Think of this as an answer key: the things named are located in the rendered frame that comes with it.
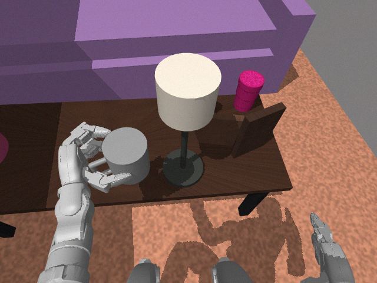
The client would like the sofa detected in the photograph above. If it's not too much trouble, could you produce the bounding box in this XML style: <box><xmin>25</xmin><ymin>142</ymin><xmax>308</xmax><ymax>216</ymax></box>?
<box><xmin>0</xmin><ymin>0</ymin><xmax>316</xmax><ymax>105</ymax></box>

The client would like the coffee table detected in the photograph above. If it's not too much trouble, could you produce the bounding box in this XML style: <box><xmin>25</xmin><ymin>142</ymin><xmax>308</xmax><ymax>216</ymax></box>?
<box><xmin>0</xmin><ymin>94</ymin><xmax>293</xmax><ymax>238</ymax></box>

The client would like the right robot hand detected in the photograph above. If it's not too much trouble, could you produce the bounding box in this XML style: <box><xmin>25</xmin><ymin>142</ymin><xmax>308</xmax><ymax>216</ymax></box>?
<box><xmin>300</xmin><ymin>213</ymin><xmax>355</xmax><ymax>283</ymax></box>

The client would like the desk lamp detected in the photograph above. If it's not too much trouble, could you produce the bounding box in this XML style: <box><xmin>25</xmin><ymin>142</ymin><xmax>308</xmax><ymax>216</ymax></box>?
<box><xmin>155</xmin><ymin>53</ymin><xmax>221</xmax><ymax>188</ymax></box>

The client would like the left robot hand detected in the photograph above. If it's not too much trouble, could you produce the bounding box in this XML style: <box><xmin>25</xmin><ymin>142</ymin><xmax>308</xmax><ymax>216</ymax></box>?
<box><xmin>58</xmin><ymin>122</ymin><xmax>133</xmax><ymax>193</ymax></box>

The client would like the left robot arm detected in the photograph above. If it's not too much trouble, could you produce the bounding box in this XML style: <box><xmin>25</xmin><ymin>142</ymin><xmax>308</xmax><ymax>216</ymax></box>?
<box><xmin>37</xmin><ymin>182</ymin><xmax>95</xmax><ymax>283</ymax></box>

